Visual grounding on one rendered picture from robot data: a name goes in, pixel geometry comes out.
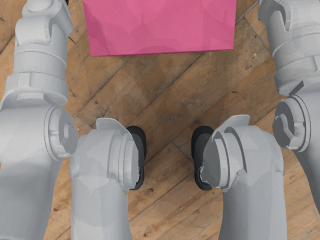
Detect right robot forearm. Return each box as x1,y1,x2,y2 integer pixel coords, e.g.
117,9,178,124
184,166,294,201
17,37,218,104
257,0,320,96

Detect left robot shin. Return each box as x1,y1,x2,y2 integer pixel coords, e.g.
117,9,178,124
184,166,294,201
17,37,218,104
69,117,140,189

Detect robot right thigh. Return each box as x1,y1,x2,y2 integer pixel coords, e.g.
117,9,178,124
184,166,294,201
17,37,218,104
207,125,288,240

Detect carton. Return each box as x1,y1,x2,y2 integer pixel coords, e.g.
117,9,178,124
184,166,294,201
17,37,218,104
82,0,237,57

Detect left robot forearm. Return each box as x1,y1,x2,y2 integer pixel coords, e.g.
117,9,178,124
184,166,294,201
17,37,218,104
0,0,73,112

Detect robot left upper arm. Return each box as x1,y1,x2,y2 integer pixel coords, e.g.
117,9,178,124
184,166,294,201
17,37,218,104
0,105,78,240

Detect robot right upper arm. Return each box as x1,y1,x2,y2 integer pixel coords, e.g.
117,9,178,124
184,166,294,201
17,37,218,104
272,91,320,215

